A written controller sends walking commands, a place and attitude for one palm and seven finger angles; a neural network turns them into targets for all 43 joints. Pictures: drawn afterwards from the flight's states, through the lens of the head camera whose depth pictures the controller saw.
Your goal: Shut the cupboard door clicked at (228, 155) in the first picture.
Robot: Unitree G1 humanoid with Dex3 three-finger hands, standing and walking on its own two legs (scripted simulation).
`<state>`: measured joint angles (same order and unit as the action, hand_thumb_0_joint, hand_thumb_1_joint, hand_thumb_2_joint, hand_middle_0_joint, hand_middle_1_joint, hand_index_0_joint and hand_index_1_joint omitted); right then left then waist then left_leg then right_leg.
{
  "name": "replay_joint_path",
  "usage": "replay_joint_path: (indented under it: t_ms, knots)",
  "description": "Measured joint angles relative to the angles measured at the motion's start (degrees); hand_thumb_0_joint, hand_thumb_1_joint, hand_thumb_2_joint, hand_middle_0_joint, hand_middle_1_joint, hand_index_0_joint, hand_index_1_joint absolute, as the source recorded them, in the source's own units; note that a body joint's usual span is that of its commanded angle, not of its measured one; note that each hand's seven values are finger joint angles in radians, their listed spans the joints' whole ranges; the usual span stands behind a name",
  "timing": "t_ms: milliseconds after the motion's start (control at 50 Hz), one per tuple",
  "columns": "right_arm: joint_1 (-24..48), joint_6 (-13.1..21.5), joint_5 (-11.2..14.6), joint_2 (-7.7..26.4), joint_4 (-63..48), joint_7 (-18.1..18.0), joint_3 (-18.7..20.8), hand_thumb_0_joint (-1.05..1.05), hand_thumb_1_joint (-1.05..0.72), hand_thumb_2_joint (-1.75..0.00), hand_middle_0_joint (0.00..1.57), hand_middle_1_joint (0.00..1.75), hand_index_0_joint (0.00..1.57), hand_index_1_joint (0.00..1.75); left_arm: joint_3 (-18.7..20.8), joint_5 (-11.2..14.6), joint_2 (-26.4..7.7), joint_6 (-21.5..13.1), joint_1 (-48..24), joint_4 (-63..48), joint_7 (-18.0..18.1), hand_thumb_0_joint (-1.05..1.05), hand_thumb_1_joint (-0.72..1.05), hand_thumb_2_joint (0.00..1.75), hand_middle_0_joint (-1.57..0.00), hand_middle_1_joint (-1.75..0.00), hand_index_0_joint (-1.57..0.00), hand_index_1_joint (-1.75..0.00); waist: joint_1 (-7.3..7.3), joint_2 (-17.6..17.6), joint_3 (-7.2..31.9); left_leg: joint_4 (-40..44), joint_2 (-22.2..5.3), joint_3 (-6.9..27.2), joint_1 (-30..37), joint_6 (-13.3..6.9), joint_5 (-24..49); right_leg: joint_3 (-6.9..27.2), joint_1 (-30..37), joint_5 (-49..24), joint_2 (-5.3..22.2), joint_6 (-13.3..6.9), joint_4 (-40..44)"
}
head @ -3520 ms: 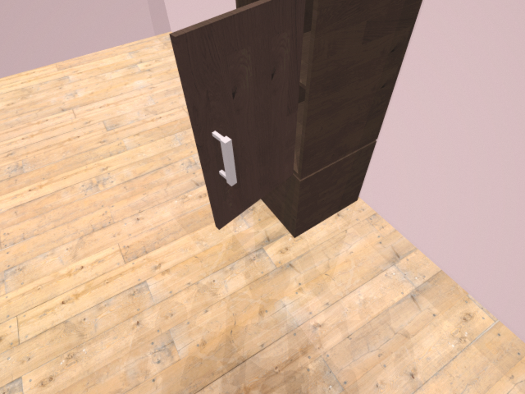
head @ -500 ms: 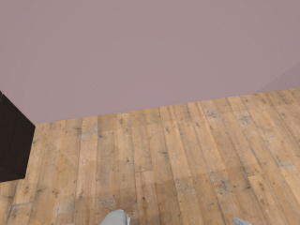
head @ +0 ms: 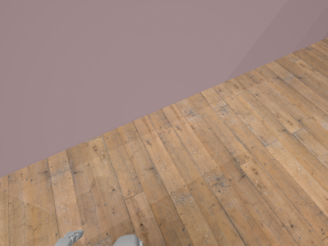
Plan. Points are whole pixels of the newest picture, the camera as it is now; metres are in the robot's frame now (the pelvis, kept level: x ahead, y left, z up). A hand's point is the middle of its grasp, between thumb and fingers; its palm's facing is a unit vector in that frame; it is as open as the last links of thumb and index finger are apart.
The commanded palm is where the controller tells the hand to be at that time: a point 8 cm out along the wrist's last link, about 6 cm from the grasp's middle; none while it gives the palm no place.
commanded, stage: walk around to get in front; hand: left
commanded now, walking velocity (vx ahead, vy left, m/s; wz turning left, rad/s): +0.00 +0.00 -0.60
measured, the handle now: out of the picture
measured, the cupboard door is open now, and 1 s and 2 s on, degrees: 100 100 100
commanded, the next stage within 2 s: walk to a spot facing it in 1.56 s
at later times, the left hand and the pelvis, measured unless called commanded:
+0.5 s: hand (110, 223) +0.19 +0.17 -0.15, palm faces -0.30 -0.93 -0.21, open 7.4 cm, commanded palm none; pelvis +0.02 +0.00 +0.01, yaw -18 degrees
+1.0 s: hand (135, 203) +0.25 +0.11 -0.17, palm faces -0.54 -0.82 -0.18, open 7.4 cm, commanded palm none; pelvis +0.13 -0.06 +0.00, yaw -37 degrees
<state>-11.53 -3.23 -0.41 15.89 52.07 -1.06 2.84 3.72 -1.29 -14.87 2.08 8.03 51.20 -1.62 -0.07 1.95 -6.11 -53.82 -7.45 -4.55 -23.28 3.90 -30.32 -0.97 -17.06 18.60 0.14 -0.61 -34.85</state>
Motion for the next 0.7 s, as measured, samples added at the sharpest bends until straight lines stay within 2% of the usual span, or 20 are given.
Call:
replay_joint_path:
  t_ms: [40,80,160,220,240,280,300,340,380,440,520,560,580,620,660,700]
  knots:
    - [1.0,-0.2,0.1,0.1,0.2,-0.1,0.1,0.01,-0.91,-0.9,0.2,0.3,0.2,0.3,0.0,0.0,0.4,0.1,0.6,0.1,0.6,0.0,0.9,0.9,-0.2,-0.3,-0.2,-0.3,0.09,-0.8,-0.3,-4.4,1.6,0.9,-2.3,0.4,1.0,1.7,0.5,-1.0,-0.3,0.0,1.7]
    - [1.8,0.0,0.2,-0.3,-0.2,0.0,0.1,0.01,-0.91,-0.9,0.2,0.3,0.2,0.3,-0.1,0.0,0.4,0.2,1.2,0.3,1.0,0.0,0.9,0.9,-0.2,-0.3,-0.2,-0.3,0.26,-2.1,-0.4,-3.2,2.8,1.0,-2.9,0.9,2.5,3.5,1.0,-2.3,-0.5,0.0,3.4]
    - [3.2,0.8,0.4,-1.2,-1.4,0.1,-0.1,0.01,-0.91,-0.9,0.19,0.3,0.2,0.3,-0.4,-0.1,0.5,0.6,2.2,0.8,1.1,0.0,0.9,0.9,-0.2,-0.3,-0.21,-0.3,0.57,-3.8,-0.1,6.9,4.6,1.4,-0.7,1.0,5.7,6.7,1.1,-3.2,-1.4,0.4,4.5]
    - [3.1,1.9,0.5,-1.6,-2.3,0.0,-0.6,0.01,-0.91,-0.9,0.19,0.3,0.2,0.3,-0.4,0.1,0.6,1.3,2.8,1.1,1.0,0.0,0.9,0.9,-0.21,-0.3,-0.21,-0.3,0.39,-3.8,1.0,19.5,5.1,1.7,4.0,0.1,12.0,8.2,-0.1,-1.9,-3.0,1.3,2.1]
    - [2.9,2.5,0.2,-1.7,-2.5,-0.1,-0.7,0.01,-0.91,-0.9,0.2,0.3,0.2,0.3,-0.4,0.4,0.6,1.6,2.7,1.1,0.8,0.0,0.9,0.9,-0.21,-0.3,-0.21,-0.3,0.2,-3.6,1.4,20.7,4.8,1.8,4.0,-1.3,15.4,8.1,-1.4,0.6,-3.5,1.3,-0.6]
    - [2.5,2.9,-0.5,-2.6,-2.4,-0.2,-1.3,0.01,-0.91,-0.9,0.2,0.3,0.2,0.3,0.0,0.5,0.0,2.3,1.7,1.2,0.5,0.0,0.9,0.9,-0.21,-0.3,-0.21,-0.3,0.49,-4.4,0.9,18.9,4.2,0.4,3.9,-3.7,14.7,6.4,-5.1,8.6,-3.3,1.7,-11.6]
    - [2.0,3.0,-0.8,-3.0,-2.5,-0.2,-1.7,0.01,-0.91,-0.9,0.2,0.3,0.2,0.3,0.2,0.4,-0.2,2.4,1.4,1.2,0.2,0.0,0.9,0.9,-0.2,-0.3,-0.21,-0.3,0.6,-4.6,0.9,19.1,3.6,-0.1,4.5,-4.2,14.1,5.1,-6.8,10.2,-3.1,2.0,-17.1]
    - [0.9,3.0,-1.2,-3.5,-2.4,-0.2,-2.1,0.01,-0.91,-0.9,0.2,0.3,0.2,0.3,0.6,0.1,-0.5,2.4,0.5,1.0,-0.3,0.0,0.9,0.9,-0.2,-0.3,-0.2,-0.3,0.57,-4.2,0.8,21.0,2.3,-0.6,5.7,-4.1,14.2,2.5,-9.2,10.7,-2.3,2.5,-24.6]
    - [-0.1,2.9,-1.4,-3.7,-2.2,-0.3,-2.4,0.01,-0.91,-0.9,0.2,0.3,0.2,0.3,0.9,0.0,-0.6,2.4,-0.2,0.4,-0.8,0.0,0.9,0.9,-0.2,-0.3,-0.2,-0.3,0.74,-3.5,0.7,23.2,1.1,-1.3,6.9,-3.5,15.3,0.5,-9.9,9.8,-1.1,3.1,-26.4]
    - [-0.9,2.6,-1.4,-3.6,-1.7,-0.2,-2.3,0.01,-0.9,-0.9,0.2,0.3,0.2,0.3,0.8,0.1,-0.5,2.2,-0.8,-0.3,-1.3,0.0,0.9,0.9,-0.2,-0.3,-0.2,-0.3,0.74,-2.3,0.5,24.8,-0.6,-3.0,8.0,-2.9,15.8,-1.5,-8.5,9.0,0.5,3.3,-21.4]
    - [-1.8,2.5,-1.3,-2.7,-1.3,0.4,-1.7,0.01,-0.9,-0.9,0.2,0.3,0.21,0.3,0.5,0.2,-0.4,2.0,-1.2,-0.2,-1.5,0.0,0.91,0.9,-0.2,-0.3,-0.2,-0.3,-0.1,-1.0,0.6,23.1,-2.6,-5.7,8.5,-1.5,14.2,-3.4,-3.7,7.8,1.1,2.6,-9.8]
    - [-2.9,2.2,-1.1,-2.0,-1.2,0.7,-1.3,0.01,-0.9,-0.9,0.2,0.3,0.21,0.3,0.2,0.0,-0.6,1.4,-0.7,-0.4,-1.7,0.0,0.9,0.9,-0.2,-0.3,-0.2,-0.3,-0.4,-0.6,1.4,19.5,-3.6,-7.0,7.7,-0.5,12.0,-4.2,0.7,4.9,1.0,1.5,-0.2]
    - [-3.2,1.8,-0.9,-1.8,-0.9,0.8,-1.0,0.01,-0.9,-0.9,0.2,0.3,0.21,0.3,0.2,-0.2,-0.8,0.7,-0.3,-0.5,-1.6,0.0,0.9,0.9,-0.2,-0.3,-0.2,-0.3,-0.24,-1.2,2.0,15.4,-3.3,-7.2,6.3,-0.1,7.1,-2.9,1.3,1.6,1.3,0.2,2.5]
    - [-2.4,0.4,-0.7,-0.5,0.4,0.9,-0.4,0.01,-0.9,-0.9,0.2,0.3,0.2,0.3,0.0,0.0,0.2,-0.3,-0.1,0.2,-0.9,0.0,0.9,0.9,-0.2,-0.3,-0.2,-0.3,-0.33,0.1,1.5,3.9,-2.0,-2.4,2.1,-0.1,0.4,-2.3,0.8,0.4,0.3,-0.7,0.3]
    - [-1.8,-0.1,-0.6,0.1,1.2,1.4,0.1,0.01,-0.91,-0.9,0.2,0.3,0.2,0.3,-0.2,0.1,1.1,-1.0,1.4,0.4,-0.3,0.0,0.9,0.9,-0.2,-0.3,-0.2,-0.3,-0.09,0.3,1.6,-4.3,-0.2,0.2,-1.9,0.1,1.7,-1.4,2.2,0.4,-0.1,-1.0,1.8]
    - [-0.8,0.1,-0.8,0.1,1.2,1.9,0.3,0.01,-0.91,-0.9,0.2,0.3,0.2,0.3,-0.3,0.2,1.6,-1.7,3.3,1.0,0.2,0.0,0.9,0.9,-0.2,-0.3,-0.2,-0.3,0.25,-0.5,1.8,-6.5,0.8,0.8,-4.4,0.6,5.1,0.1,4.0,-0.7,-0.2,-0.9,4.9]
